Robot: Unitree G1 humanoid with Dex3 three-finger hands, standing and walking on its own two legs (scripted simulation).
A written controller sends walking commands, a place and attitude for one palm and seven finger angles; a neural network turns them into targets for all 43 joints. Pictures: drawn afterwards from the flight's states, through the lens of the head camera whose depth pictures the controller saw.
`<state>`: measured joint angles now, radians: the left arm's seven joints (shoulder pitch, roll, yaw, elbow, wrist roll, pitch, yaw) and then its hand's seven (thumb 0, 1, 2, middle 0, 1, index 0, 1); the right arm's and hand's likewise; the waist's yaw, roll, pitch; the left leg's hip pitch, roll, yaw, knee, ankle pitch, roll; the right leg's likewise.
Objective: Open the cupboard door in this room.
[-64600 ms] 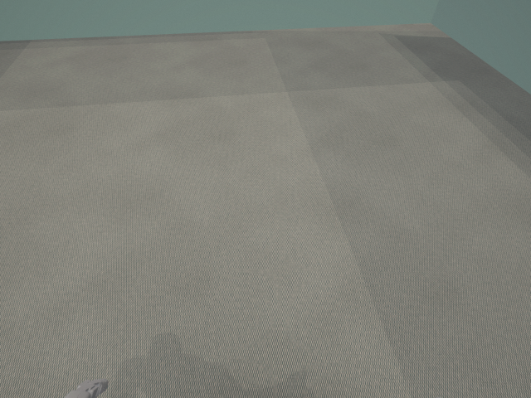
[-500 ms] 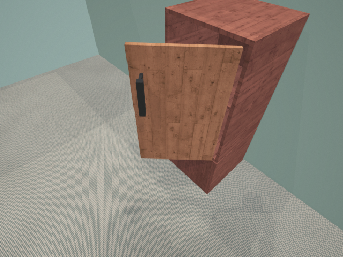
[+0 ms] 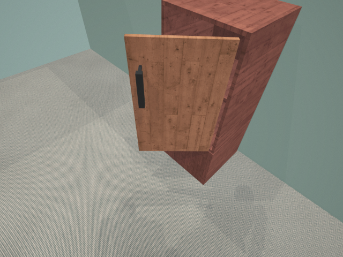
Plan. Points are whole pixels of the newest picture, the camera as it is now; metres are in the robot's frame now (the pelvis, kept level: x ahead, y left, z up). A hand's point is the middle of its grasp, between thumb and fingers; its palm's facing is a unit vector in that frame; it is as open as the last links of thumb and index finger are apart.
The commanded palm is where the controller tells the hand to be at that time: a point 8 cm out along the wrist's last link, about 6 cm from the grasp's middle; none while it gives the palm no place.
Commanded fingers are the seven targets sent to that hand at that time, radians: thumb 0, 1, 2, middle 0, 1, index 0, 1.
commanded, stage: come to a stop and stand still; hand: left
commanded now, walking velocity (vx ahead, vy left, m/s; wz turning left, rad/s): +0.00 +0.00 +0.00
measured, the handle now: (141, 87) +0.66 +0.15 +0.03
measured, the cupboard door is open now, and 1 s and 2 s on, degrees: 46 46 46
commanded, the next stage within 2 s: look again from close up in 1.26 s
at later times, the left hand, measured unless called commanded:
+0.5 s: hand out of the picture -0.08 +0.10 -0.18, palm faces +0.06 -0.99 -0.15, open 7.4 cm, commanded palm none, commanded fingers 0.00 0.90 0.90 -0.20 -0.30 -0.20 -0.30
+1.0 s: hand out of the picture -0.03 +0.07 -0.19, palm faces +0.06 -0.98 -0.16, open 7.4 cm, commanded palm none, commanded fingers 0.00 0.90 0.90 -0.20 -0.30 -0.20 -0.30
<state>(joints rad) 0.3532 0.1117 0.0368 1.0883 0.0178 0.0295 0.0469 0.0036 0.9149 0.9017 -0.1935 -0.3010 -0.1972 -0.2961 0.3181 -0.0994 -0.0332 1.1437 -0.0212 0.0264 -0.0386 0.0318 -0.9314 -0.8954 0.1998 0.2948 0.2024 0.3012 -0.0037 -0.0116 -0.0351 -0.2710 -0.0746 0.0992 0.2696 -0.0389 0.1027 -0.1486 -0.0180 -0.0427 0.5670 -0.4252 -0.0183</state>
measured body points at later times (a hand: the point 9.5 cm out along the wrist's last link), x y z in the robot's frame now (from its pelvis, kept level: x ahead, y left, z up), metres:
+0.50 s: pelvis -0.01 -0.04 -0.01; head +0.00 -0.05 +0.44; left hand -0.08 +0.15 -0.16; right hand -0.03 -0.24 -0.17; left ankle +0.07 +0.05 -0.74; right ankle -0.10 -0.11 -0.74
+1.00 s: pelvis +0.03 -0.07 -0.01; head +0.04 -0.08 +0.44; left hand -0.03 +0.12 -0.17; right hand +0.01 -0.29 -0.18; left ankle +0.07 +0.05 -0.74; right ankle -0.10 -0.11 -0.74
